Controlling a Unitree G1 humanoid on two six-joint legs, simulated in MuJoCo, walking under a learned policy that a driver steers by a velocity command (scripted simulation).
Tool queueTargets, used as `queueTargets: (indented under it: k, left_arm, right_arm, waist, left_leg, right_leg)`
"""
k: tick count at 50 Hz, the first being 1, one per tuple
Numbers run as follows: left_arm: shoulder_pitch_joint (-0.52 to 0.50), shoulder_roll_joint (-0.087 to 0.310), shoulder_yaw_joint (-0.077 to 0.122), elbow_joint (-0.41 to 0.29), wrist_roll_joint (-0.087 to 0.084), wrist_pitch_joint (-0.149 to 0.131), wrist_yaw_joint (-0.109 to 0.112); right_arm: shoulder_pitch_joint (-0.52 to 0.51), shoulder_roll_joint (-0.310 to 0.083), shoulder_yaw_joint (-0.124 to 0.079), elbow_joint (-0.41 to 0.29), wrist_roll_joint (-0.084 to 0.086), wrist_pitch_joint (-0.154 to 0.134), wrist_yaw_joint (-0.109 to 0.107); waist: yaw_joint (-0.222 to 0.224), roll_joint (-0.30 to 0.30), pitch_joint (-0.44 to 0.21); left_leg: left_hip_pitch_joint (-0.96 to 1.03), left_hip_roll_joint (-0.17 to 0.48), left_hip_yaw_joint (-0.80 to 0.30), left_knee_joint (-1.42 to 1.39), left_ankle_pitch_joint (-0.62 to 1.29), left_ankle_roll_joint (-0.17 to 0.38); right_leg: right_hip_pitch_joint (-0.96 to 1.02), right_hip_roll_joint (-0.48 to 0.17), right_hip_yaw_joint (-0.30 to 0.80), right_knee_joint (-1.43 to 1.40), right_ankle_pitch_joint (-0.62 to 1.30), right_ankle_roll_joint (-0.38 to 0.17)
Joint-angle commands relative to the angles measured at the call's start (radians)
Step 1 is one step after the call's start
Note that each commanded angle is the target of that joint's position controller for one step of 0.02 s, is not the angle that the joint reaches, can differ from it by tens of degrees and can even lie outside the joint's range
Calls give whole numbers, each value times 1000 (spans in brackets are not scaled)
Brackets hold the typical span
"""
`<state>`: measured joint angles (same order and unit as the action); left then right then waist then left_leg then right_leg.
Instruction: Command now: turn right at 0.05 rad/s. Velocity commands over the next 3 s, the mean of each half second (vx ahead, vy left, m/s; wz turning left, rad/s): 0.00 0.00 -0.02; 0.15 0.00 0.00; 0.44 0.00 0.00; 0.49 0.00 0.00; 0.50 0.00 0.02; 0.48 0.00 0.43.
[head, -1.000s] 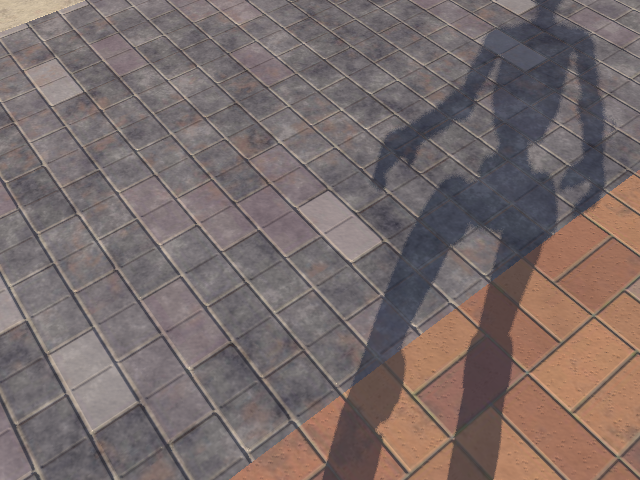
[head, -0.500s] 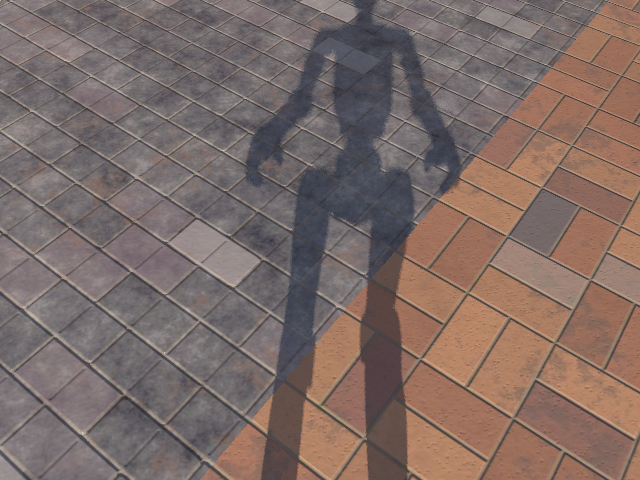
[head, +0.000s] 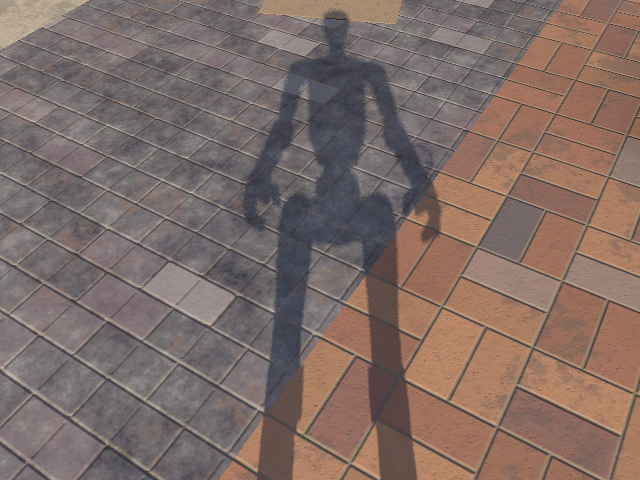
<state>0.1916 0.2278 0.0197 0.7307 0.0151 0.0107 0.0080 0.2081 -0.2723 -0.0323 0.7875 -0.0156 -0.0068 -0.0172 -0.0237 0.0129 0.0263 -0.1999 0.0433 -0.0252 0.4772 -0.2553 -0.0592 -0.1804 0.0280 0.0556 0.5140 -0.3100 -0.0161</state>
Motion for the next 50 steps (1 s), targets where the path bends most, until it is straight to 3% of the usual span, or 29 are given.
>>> queueTargets:
  k: [1,15,34,36,37,39,40,41,43,44,45,46,47,48,49,50]
  left_arm:
    - [-9,135,33,-47,-1,-15,5]
    - [15,124,32,59,-8,-21,5]
    - [58,117,21,213,-14,-17,19]
    - [80,128,25,231,-21,-11,24]
    - [86,154,33,231,-27,-9,26]
    - [131,202,48,234,-33,-19,24]
    - [143,224,57,237,-37,-30,23]
    - [130,217,57,232,-36,-41,23]
    - [72,193,53,211,-46,-55,20]
    - [14,189,52,195,-57,-53,18]
    - [-16,175,48,183,-57,-50,16]
    - [-26,131,35,173,-45,-54,13]
    - [-34,68,17,145,-31,-65,13]
    - [-30,97,28,124,-48,-81,15]
    - [-10,123,33,134,-65,-94,9]
    - [6,125,35,151,-68,-105,0]
  right_arm:
    - [-8,-101,-26,-38,3,-10,-8]
    - [25,-113,-28,74,9,0,-29]
    - [57,-83,-18,211,13,6,-38]
    - [73,-66,-15,230,20,9,-40]
    - [60,-63,-15,224,24,7,-40]
    - [10,-41,-9,193,27,-15,-33]
    - [-7,-26,-4,179,33,-32,-24]
    - [-7,-30,-6,173,41,-50,-14]
    - [25,-36,-8,175,51,-79,7]
    - [94,-34,-11,204,50,-89,13]
    - [188,-40,-22,255,42,-92,16]
    - [285,-63,-33,291,30,-90,18]
    - [399,-164,-56,300,31,-92,18]
    - [403,-189,-51,300,17,-103,31]
    - [303,-127,-31,271,20,-114,32]
    - [249,-89,-22,249,23,-119,33]
  waist:
    - [8,-60,-14]
    - [8,-25,-22]
    - [12,-15,13]
    - [19,-41,5]
    - [29,-73,38]
    - [59,-176,112]
    - [65,-216,143]
    - [55,-217,164]
    - [15,-188,158]
    - [-32,-160,132]
    - [-68,-118,93]
    - [-93,-15,41]
    - [-116,252,-12]
    - [-92,287,13]
    - [-43,159,97]
    - [-23,112,124]
  left_leg:
    - [19,12,-6,-35,143,-2]
    - [49,17,-4,-43,182,-5]
    - [36,0,12,-60,156,8]
    - [14,-46,63,-13,-68,17]
    - [-40,-70,89,42,-192,27]
    - [-185,-79,102,201,-238,46]
    - [-213,-48,63,285,-212,66]
    - [-254,-17,29,330,-222,88]
    - [-233,15,13,225,-252,133]
    - [-77,0,44,67,-163,147]
    - [109,-49,80,-27,-17,132]
    - [252,3,-25,-67,-11,127]
    - [364,222,-400,-245,-177,213]
    - [330,352,-693,-341,-295,318]
    - [283,350,-636,-339,-319,318]
    - [270,295,-508,-339,-273,280]
  right_leg:
    - [-32,-99,110,-126,212,-38]
    - [-14,-65,68,-118,271,-30]
    - [-28,-39,30,-128,218,-13]
    - [-33,-29,36,-155,-91,-36]
    - [-63,-51,79,-186,-305,-65]
    - [-86,-191,285,-306,-560,-151]
    - [-116,-269,402,-355,-579,-201]
    - [-114,-309,453,-373,-535,-228]
    - [-84,-306,400,-340,-402,-208]
    - [-140,-254,304,-299,-324,-168]
    - [-213,-180,205,-217,-231,-132]
    - [-287,-101,94,-26,-116,-88]
    - [-437,17,-60,315,-124,-14]
    - [-551,35,5,521,-263,-14]
    - [-617,-37,54,626,-193,-32]
    - [-634,-78,47,639,-83,-50]
